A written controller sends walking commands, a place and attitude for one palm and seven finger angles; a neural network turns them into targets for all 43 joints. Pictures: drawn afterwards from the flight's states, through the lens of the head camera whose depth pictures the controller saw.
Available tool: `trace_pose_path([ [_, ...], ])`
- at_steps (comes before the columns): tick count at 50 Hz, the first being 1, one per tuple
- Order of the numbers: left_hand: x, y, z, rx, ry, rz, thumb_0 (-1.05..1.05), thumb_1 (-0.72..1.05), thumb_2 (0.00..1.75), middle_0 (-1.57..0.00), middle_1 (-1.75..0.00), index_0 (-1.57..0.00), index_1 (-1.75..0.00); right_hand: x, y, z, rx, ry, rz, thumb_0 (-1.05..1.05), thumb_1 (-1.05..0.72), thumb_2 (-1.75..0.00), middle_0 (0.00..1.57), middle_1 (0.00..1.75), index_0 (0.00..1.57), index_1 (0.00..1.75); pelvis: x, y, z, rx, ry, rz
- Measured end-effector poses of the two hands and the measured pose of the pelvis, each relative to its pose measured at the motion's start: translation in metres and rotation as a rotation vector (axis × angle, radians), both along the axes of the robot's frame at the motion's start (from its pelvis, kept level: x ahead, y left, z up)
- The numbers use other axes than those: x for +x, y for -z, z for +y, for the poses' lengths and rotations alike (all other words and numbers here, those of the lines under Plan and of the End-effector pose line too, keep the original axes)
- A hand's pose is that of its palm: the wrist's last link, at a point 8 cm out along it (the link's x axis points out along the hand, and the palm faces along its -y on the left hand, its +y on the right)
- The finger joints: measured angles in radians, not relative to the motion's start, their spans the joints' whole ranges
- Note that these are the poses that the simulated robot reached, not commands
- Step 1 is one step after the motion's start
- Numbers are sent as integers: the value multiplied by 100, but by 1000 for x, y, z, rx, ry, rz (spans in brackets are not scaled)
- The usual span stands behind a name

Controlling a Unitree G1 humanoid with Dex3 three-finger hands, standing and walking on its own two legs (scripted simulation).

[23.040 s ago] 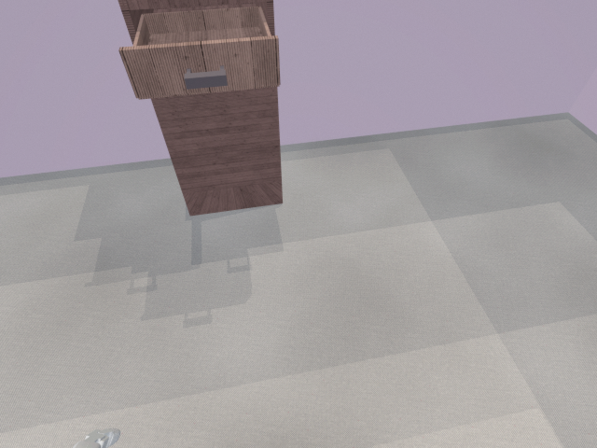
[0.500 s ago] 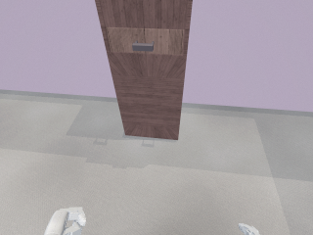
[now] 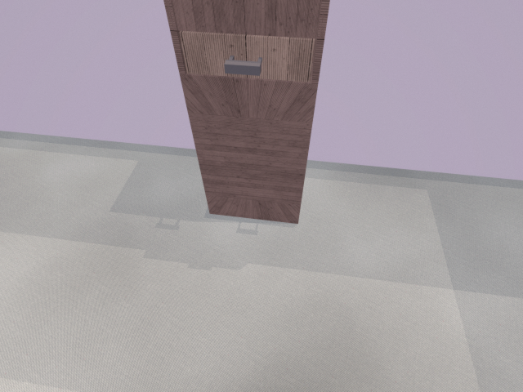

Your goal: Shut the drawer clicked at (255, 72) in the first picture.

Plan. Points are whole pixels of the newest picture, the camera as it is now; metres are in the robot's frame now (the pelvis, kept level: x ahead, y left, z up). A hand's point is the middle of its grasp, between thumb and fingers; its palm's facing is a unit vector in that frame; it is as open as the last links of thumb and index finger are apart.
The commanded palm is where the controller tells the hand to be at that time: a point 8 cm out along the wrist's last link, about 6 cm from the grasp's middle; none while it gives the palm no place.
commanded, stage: let the arm hang, fingers relaxed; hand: left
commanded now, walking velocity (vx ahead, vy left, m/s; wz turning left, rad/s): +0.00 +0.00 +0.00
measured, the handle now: (244, 63) +0.94 +0.11 +0.03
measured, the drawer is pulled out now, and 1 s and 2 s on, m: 0.00 0.00 0.00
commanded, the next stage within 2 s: look to check the result in 0.40 s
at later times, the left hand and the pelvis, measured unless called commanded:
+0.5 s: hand out of the picture +0.06 +0.18 -0.17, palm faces +0.01 -0.97 -0.23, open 7.4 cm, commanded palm none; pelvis +0.02 +0.00 +0.00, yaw -1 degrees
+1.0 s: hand out of the picture +0.07 +0.19 -0.17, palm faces -0.01 -0.97 -0.25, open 7.4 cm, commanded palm none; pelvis +0.03 -0.01 +0.01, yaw -1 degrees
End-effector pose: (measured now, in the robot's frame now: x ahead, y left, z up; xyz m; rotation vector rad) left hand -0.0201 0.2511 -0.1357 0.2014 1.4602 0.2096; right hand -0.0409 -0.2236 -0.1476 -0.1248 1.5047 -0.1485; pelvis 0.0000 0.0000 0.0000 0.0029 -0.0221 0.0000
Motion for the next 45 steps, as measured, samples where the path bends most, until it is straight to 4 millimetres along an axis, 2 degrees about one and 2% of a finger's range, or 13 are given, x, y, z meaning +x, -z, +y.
trace_pose_path([
  [9,56,1,-15,-34,38,-135,0,91,90,-22,-33,-22,-33,34,2,9,16,0,-92,1,-90,-90,20,30,20,29,6,-1,1,6,5,-3],
  [15,75,0,-22,-46,52,-172,0,91,90,-20,-31,-21,-31,53,1,6,11,-2,-132,1,-90,-90,20,30,20,29,11,-2,0,6,8,-4],
  [22,75,-1,-21,-39,50,-150,0,91,90,-20,-30,-20,-30,61,-1,-3,-5,-4,-131,1,-90,-90,20,30,20,29,16,-3,-3,5,10,-5],
  [34,62,-2,-14,-15,37,-74,0,91,90,-20,-30,-20,-30,61,-4,-19,-32,-8,-82,1,-90,-90,20,30,20,29,25,-4,-7,2,13,-1],
  [45,76,-3,-14,-11,47,-93,0,91,90,-20,-30,-20,-30,71,-5,-24,-40,-11,-89,1,-90,-90,20,30,20,29,32,-5,-9,1,14,-3],
])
